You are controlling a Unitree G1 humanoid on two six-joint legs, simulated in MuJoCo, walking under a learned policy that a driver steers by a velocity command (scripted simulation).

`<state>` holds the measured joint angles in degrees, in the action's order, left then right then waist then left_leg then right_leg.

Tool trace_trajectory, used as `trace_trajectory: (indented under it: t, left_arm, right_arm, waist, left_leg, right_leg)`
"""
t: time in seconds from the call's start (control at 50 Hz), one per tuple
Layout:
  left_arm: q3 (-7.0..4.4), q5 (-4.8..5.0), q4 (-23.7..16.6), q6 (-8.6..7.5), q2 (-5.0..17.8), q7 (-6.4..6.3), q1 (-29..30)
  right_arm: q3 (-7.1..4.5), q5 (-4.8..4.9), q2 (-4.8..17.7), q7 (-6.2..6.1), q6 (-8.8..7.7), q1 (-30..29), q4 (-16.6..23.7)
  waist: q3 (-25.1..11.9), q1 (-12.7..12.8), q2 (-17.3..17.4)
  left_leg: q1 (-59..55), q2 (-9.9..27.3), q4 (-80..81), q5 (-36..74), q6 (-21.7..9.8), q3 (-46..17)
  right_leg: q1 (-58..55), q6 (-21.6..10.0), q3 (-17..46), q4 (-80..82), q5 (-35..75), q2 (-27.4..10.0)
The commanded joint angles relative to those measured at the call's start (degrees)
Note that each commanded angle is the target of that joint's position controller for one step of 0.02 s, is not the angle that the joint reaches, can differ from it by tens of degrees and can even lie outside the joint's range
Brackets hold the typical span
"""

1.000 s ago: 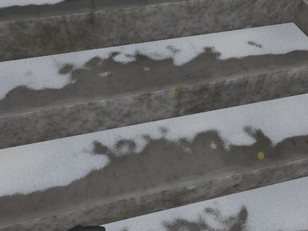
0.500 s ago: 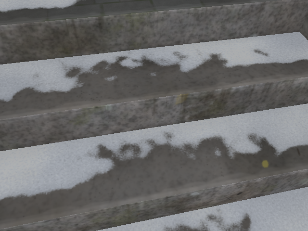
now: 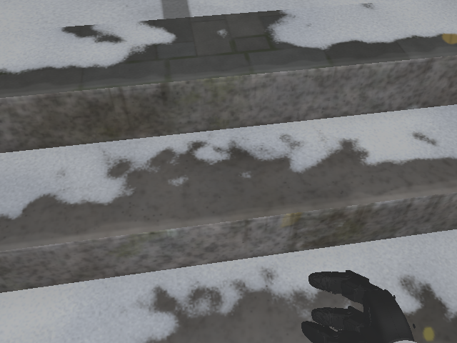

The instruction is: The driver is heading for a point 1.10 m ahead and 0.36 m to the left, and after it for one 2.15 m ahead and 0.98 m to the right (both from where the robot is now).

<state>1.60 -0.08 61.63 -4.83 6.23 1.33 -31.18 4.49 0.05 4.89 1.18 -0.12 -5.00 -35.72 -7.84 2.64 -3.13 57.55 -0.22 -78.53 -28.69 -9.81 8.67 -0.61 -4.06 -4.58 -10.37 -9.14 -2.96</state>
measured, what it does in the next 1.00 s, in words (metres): climbs: left foot 0.17 m higher, then right foot 0.17 m higher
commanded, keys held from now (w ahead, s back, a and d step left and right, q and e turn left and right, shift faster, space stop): w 0.52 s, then w+q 0.48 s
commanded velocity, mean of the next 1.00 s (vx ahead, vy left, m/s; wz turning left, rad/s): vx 0.49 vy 0.00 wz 0.16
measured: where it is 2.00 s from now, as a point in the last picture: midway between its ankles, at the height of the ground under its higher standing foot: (194, 42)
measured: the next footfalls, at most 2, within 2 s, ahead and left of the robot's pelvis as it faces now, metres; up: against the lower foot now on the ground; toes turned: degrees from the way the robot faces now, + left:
left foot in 0.02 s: +0.14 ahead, +0.09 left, +0.17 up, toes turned +3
right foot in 0.52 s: +0.48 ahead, -0.11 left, +0.33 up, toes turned -3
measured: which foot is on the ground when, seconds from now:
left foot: up 0.00-0.00, down 0.02-0.54, up 0.56-0.98, down 1.00-1.00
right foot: down 0.00-0.02, up 0.04-0.50, down 0.52-1.00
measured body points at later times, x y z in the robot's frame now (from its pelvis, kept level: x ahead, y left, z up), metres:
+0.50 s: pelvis +0.28 -0.01 +0.16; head +0.31 +0.00 +0.61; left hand +0.59 +0.10 +0.12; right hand +0.15 -0.16 +0.02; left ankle +0.10 +0.08 -0.58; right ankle +0.44 -0.11 -0.41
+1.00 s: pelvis +0.59 -0.01 +0.33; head +0.60 +0.00 +0.78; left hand +0.48 +0.15 +0.17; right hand +0.88 -0.11 +0.26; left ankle +0.71 +0.11 -0.25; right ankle +0.45 -0.11 -0.42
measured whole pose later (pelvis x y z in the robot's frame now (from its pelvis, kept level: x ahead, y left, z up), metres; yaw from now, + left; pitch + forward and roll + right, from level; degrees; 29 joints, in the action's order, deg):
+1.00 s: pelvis +0.59 -0.01 +0.33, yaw +12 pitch +7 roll +4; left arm 3.6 -4.1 65.4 -6.5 6.1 5.6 -28.0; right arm 2.9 -0.7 6.4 6.2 1.6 -6.6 -45.0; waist -8.5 1.5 -4.5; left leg 62.1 -0.5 -79.2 -16.1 -10.8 8.0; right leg -1.5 -2.7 -14.7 -10.9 -12.7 -4.7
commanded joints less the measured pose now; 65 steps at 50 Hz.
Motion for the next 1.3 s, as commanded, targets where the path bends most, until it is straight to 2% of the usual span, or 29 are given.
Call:
trace_trajectory:
  t: [0.02, 0.04, 0.06, 0.08, 0.14, 0.18, 0.2, 0.22, 0.32, 0.34, 0.36, 0.38, 0.4, 0.42, 0.48, 0.5, 0.52, 0.54, 0.56, 0.58, 0.62, 0.68, 0.86, 0.98, 1.02, 1.06, 1.1, 1.18, 1.3]
  left_arm:
    - [-2.87, -8.69, -0.7, -0.44, 14.0, 5.91, 2.4]
    - [-3.28, -7.42, -5.7, -0.22, 7.5, 9.65, -0.4]
    - [-4.52, -2.86, -3.5, -0.13, 9.3, 9.41, 2.1]
    - [-4.10, -0.86, -5.7, -0.72, 5.7, 7.72, 9.6]
    - [-1.54, -3.48, -18.0, 0.16, -2.3, 0.22, 18.5]
    - [-0.16, -2.06, -19.2, 1.69, -4.4, -1.25, 19.8]
    - [-0.14, 0.02, -15.2, 3.49, 3.1, 1.95, 19.8]
    - [-0.54, -0.61, -16.2, 3.45, 3.3, 3.34, 20.5]
    - [2.34, -2.02, -19.3, 2.23, 1.0, 2.07, 35.2]
    - [2.69, -0.75, -26.5, 1.74, -5.2, -1.22, 41.0]
    - [3.06, -1.03, -29.6, 1.67, -2.0, -2.18, 45.7]
    - [2.40, -0.65, -31.5, 2.34, -0.2, -2.45, 46.8]
    - [3.49, -1.08, -32.2, 5.66, 1.9, 0.89, 57.6]
    - [3.12, -2.98, -32.5, 7.27, 1.2, 2.53, 59.3]
    - [2.43, -2.66, -27.7, 7.09, 3.0, 5.32, 47.0]
    - [0.83, 0.31, -19.8, 4.18, 1.8, 0.80, 26.1]
    - [0.19, 1.36, -17.7, 2.39, 3.3, -0.75, 18.8]
    - [0.05, -1.98, -15.6, 5.01, 7.8, 0.85, 14.6]
    - [-2.39, -3.81, -11.4, 6.15, 14.8, 1.44, 0.4]
    - [-4.59, -4.88, -8.5, 4.60, 17.4, 1.26, -4.0]
    - [-3.17, -2.03, -4.9, 2.41, 9.2, 1.98, 11.1]
    - [1.40, -3.79, -2.5, 1.01, -4.8, 3.32, 23.5]
    - [1.50, -9.42, 4.7, -0.06, 2.9, 1.57, -0.8]
    - [-1.33, -1.76, 1.7, -3.59, 18.8, 4.18, 2.4]
    - [-2.34, -5.00, 1.8, -2.97, 18.3, 4.99, 1.6]
    - [-1.45, -8.09, 0.0, -1.80, 11.9, 6.90, 3.8]
    - [-2.79, -2.83, -3.0, 0.04, 9.2, 7.00, 9.9]
    - [0.13, -4.96, -9.8, 0.95, 2.9, 3.40, 19.3]
    - [1.93, -2.49, -17.2, 0.69, 4.4, 1.20, 34.7]
  right_arm:
    - [-4.06, -1.97, 11.9, -1.00, 0.48, 32.6, -9.1]
    - [-6.92, -4.08, 22.4, 0.27, 0.49, 44.3, -13.1]
    - [-7.63, -6.25, 21.1, 0.97, 0.09, 49.3, -14.4]
    - [-7.06, -4.92, 15.4, 1.65, -1.07, 39.6, -17.6]
    - [-4.70, 0.10, 0.9, -0.19, -5.07, 22.8, -21.9]
    - [-4.09, -0.69, -0.1, -1.49, -7.65, 23.4, -25.2]
    - [-3.11, -6.33, 0.1, 1.68, -5.62, 15.3, -22.9]
    - [-3.25, -7.56, 2.1, 2.86, -5.26, 17.1, -21.9]
    - [-1.10, -9.37, 0.6, 2.34, -4.26, 45.7, -33.1]
    - [-3.96, 0.59, 8.2, -0.85, -6.93, 38.0, -28.5]
    - [-3.12, 1.94, 7.1, -2.12, -7.56, 37.1, -28.5]
    - [-3.21, 1.48, 6.7, -3.43, -7.44, 39.1, -29.1]
    - [-1.12, -6.11, 2.5, 2.23, -5.97, 48.0, -32.0]
    - [-1.73, -5.59, 3.5, 4.43, -5.29, 51.7, -32.1]
    - [-4.25, -3.00, 15.6, 5.55, -7.97, 41.0, -27.1]
    - [-7.13, 2.20, 17.4, -1.15, -7.28, 40.3, -25.1]
    - [-7.15, 2.87, 18.5, -2.67, -7.86, 40.4, -25.1]
    - [-4.40, -8.61, 9.3, 5.79, -7.18, 42.8, -29.0]
    - [-5.31, -6.99, 5.9, 9.01, -5.97, 43.4, -27.6]
    - [-7.26, -2.69, 8.0, 9.32, -5.78, 38.4, -28.1]
    - [-7.18, -1.88, 6.0, 6.96, -6.02, 28.2, -24.5]
    - [-4.94, -1.89, 2.4, 4.67, -3.28, 26.2, -21.7]
    - [-1.63, 0.04, 5.3, 3.88, -2.60, -3.1, -9.0]
    - [-2.88, -1.16, 5.9, 5.39, 2.30, -1.0, -4.7]
    - [-5.57, -0.77, 10.7, 3.53, 0.79, 12.0, -9.4]
    - [-7.54, -1.60, 15.0, 1.44, 0.55, 35.8, -18.2]
    - [-8.92, -3.32, 17.8, 0.93, -0.61, 38.3, -20.7]
    - [-4.08, -3.38, 1.9, 3.11, -3.36, 19.2, -25.1]
    - [-3.06, -7.58, 4.8, 1.75, -5.22, 32.1, -28.8]
  waist:
    - [-6.6, -16.7, -3.3]
    - [-14.9, -12.7, 20.3]
    - [-7.5, -16.7, 14.3]
    - [9.2, -11.8, 10.4]
    - [5.8, 2.6, 2.4]
    - [11.1, 3.7, -0.8]
    - [4.9, 3.2, -2.1]
    - [6.5, 3.4, 0.7]
    - [7.7, -4.9, 5.7]
    - [17.2, -2.5, 3.6]
    - [19.1, -2.3, -1.5]
    - [18.5, -3.7, 0.5]
    - [-0.7, -8.5, 11.4]
    - [4.4, -9.6, 13.1]
    - [-0.8, 0.5, 15.4]
    - [-6.2, 3.6, 6.2]
    - [-9.4, 7.2, 9.4]
    - [-13.2, 9.2, 8.2]
    - [-17.7, 10.7, -10.2]
    - [-6.5, 11.6, -6.2]
    - [1.7, 2.8, 2.6]
    - [1.2, -7.8, 8.9]
    - [4.5, -0.6, 0.0]
    - [3.1, -9.5, -6.7]
    - [-3.7, -9.8, -7.1]
    - [-12.3, -15.8, 6.6]
    - [-5.8, -13.9, 13.2]
    - [2.8, 1.3, -0.5]
    - [5.2, -3.6, 4.6]
  left_leg:
    - [-51.0, -2.0, 29.5, 21.1, -3.4, -17.4]
    - [-64.3, 13.8, 48.1, 24.2, -17.1, -57.3]
    - [-54.8, 16.9, 55.3, 3.0, -13.7, -67.5]
    - [-42.2, 14.7, 55.6, -11.7, -11.1, -58.1]
    - [-32.6, 11.4, 56.3, -1.4, -0.8, -32.1]
    - [-26.5, 9.3, 56.3, 6.8, 1.3, -21.9]
    - [-23.5, 7.8, 58.2, 9.5, -1.4, -18.9]
    - [-20.4, 5.4, 60.1, 12.5, -1.4, -14.9]
    - [-55.1, 11.8, 59.8, 13.7, -3.4, -22.8]
    - [-43.1, 13.1, 68.5, 9.4, -1.8, -21.1]
    - [-36.0, 10.5, 72.8, 3.8, 0.2, -19.5]
    - [-36.7, 10.7, 76.0, 8.0, -0.8, -19.1]
    - [-40.3, 13.2, 76.2, 20.2, -2.8, -17.2]
    - [-42.8, 13.2, 76.7, 31.2, -4.2, -15.8]
    - [-51.7, 15.4, 67.1, 99.9, -7.3, -9.7]
    - [-61.5, 13.4, 52.6, 108.8, -1.8, -7.5]
    - [-59.3, 14.1, 40.8, 105.2, 0.6, -8.6]
    - [-31.6, 10.8, 28.5, 92.1, -1.6, -14.5]
    - [-15.2, -4.8, 0.8, 31.1, 0.9, -20.9]
    - [-6.4, -6.2, -28.0, 34.3, 0.9, -31.4]
    - [6.3, -6.4, -46.4, 34.3, -2.6, -28.7]
    - [8.9, -0.2, -43.3, 36.6, -8.0, -26.1]
    - [24.3, 3.5, -30.5, 28.9, -7.4, -10.0]
    - [-10.7, -4.6, 6.1, 10.2, 0.8, 3.5]
    - [-27.9, -8.1, 14.3, 16.9, -1.8, -0.1]
    - [-59.5, -0.7, 34.2, 16.8, -9.2, -32.6]
    - [-51.9, 9.1, 54.4, 6.2, -10.9, -56.0]
    - [-33.5, 3.5, 51.1, 13.3, -6.0, -32.3]
    - [-32.1, 3.3, 57.1, 8.7, -4.0, -29.3]
  right_leg:
    - [24.6, -9.6, 9.2, -40.2, 75.9, -11.2]
    - [46.6, -5.9, 13.5, -69.1, 7.0, 8.3]
    - [54.7, -6.6, 29.3, -93.7, 11.6, 9.6]
    - [66.9, -7.8, 26.2, -101.9, 13.8, 9.7]
    - [61.6, -5.6, 15.9, -109.0, 2.9, 6.8]
    - [64.5, -3.3, 14.7, -106.5, -0.8, 4.5]
    - [66.2, -10.0, 14.3, -101.5, 9.3, 2.5]
    - [64.7, -11.4, 9.9, -100.0, 10.6, 2.2]
    - [100.9, -14.7, 11.4, -115.9, -0.6, 0.6]
    - [91.4, -4.6, 2.3, -114.2, -11.7, 0.1]
    - [83.1, -1.3, 0.9, -100.6, -12.7, -3.0]
    - [78.7, -0.1, -0.8, -95.7, -11.3, -3.5]
    - [71.4, -6.9, -0.4, -81.7, -2.6, -4.1]
    - [69.7, -7.7, -2.3, -76.1, -7.6, -2.3]
    - [48.1, -4.5, -10.3, -62.9, -10.8, 6.1]
    - [35.8, -5.0, -12.9, -56.8, -27.7, 9.8]
    - [24.2, -5.8, -5.8, -48.0, -20.5, 8.2]
    - [2.7, -13.7, 19.5, -38.6, -2.6, -0.7]
    - [-8.5, -22.4, 53.1, -18.8, -2.1, -11.9]
    - [4.2, -17.3, 59.8, -12.4, -15.9, -13.9]
    - [15.3, -15.9, 45.2, -13.4, -14.1, -13.8]
    - [23.8, -7.1, 20.3, -12.9, 2.1, -11.8]
    - [11.5, -4.6, -1.8, -1.4, 1.2, -6.8]
    - [4.2, -7.3, -8.0, -4.5, 89.3, -16.0]
    - [2.6, -6.1, -8.4, -19.8, 97.3, -14.9]
    - [36.0, -3.4, -0.9, -50.7, 40.8, -4.0]
    - [56.4, -3.6, 18.3, -99.5, 11.5, 5.9]
    - [69.0, -9.2, 15.1, -106.9, 8.7, 3.3]
    - [81.0, -8.3, 8.7, -114.3, -11.8, 1.1]
Velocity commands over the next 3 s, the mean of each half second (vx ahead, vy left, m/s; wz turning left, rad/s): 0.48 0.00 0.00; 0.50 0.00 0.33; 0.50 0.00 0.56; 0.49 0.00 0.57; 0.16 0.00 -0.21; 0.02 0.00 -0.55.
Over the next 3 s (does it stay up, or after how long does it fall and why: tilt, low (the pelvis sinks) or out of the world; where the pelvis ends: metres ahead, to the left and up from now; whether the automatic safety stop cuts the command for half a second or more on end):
stays up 1.21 0.25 0.63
